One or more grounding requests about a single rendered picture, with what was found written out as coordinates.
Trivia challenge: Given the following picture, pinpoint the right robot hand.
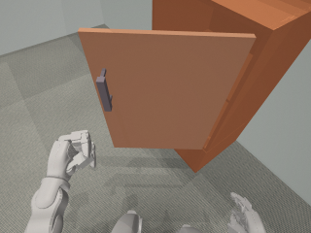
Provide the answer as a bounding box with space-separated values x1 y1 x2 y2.
227 192 266 233

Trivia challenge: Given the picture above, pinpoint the handle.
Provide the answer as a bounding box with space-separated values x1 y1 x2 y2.
96 68 113 112

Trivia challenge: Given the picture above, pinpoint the left robot hand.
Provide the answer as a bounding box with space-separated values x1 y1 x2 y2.
47 130 96 182

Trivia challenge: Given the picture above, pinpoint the cupboard door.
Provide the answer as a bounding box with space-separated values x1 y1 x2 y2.
78 27 257 150

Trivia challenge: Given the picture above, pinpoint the left robot thigh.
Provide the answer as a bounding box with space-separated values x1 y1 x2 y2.
111 214 143 233

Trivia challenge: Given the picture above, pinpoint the robot left shin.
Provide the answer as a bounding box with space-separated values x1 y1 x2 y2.
127 210 137 215

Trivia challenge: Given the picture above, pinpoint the left robot forearm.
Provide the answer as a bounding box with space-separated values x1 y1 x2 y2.
24 176 71 233

